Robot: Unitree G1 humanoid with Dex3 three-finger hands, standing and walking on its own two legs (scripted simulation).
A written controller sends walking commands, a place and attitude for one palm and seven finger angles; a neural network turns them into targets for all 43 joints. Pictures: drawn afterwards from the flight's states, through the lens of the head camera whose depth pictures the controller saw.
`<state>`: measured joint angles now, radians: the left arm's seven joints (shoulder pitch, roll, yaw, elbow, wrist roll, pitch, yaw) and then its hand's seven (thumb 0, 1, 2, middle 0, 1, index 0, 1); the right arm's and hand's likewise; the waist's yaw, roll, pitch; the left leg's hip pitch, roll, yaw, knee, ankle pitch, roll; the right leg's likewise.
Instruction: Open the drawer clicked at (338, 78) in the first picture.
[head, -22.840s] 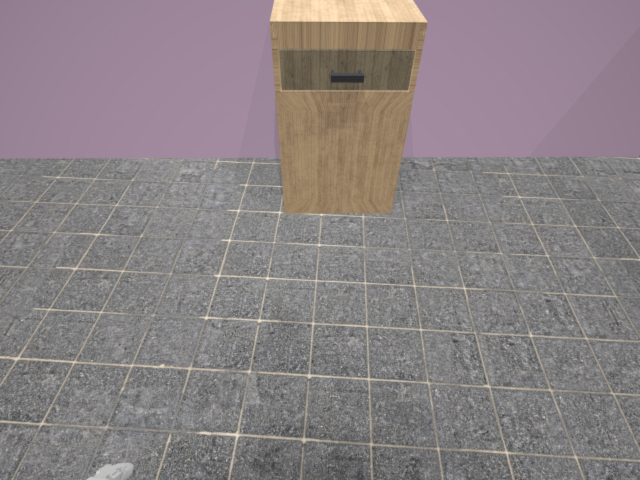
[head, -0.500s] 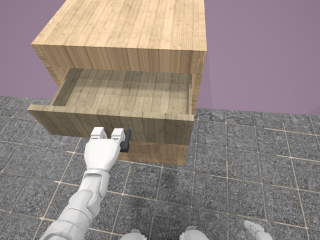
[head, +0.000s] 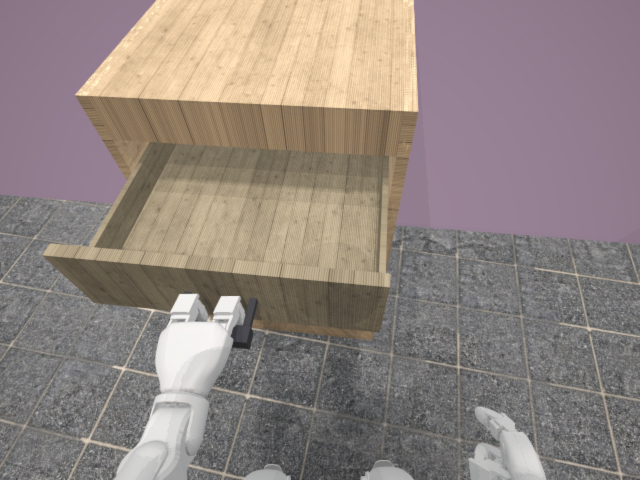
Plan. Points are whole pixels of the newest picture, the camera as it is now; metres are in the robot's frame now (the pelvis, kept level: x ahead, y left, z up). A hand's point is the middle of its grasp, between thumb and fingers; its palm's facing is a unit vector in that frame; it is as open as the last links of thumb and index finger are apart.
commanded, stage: pull the drawer open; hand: left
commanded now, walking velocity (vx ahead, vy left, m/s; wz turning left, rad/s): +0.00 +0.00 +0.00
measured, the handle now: (214, 317) +0.33 +0.17 -0.02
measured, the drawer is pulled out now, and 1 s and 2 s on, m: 0.23 0.30 0.29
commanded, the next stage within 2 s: open the thumb to release the handle in 0.72 s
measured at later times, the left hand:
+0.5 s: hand (199, 403) +0.22 +0.17 -0.04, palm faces +0.00 -0.11 -0.99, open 5.7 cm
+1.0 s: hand (195, 410) +0.22 +0.17 -0.05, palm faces +0.05 -0.08 -1.00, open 6.1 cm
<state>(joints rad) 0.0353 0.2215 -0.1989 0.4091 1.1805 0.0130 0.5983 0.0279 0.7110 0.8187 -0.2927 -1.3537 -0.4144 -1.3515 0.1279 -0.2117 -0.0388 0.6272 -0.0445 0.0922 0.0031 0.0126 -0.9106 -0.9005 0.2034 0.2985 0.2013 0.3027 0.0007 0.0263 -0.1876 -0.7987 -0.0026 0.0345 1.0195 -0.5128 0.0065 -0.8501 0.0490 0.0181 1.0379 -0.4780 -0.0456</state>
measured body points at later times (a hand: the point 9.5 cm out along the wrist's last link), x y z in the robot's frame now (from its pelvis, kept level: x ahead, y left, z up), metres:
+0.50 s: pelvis +0.00 +0.00 -0.01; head +0.06 -0.03 +0.44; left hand +0.22 +0.17 +0.01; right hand +0.19 -0.23 -0.12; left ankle -0.01 +0.12 -0.67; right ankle +0.01 -0.09 -0.67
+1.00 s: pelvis -0.01 -0.01 -0.02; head +0.07 -0.04 +0.42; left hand +0.21 +0.18 +0.01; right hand +0.20 -0.24 -0.14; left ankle -0.01 +0.12 -0.67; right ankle +0.01 -0.09 -0.67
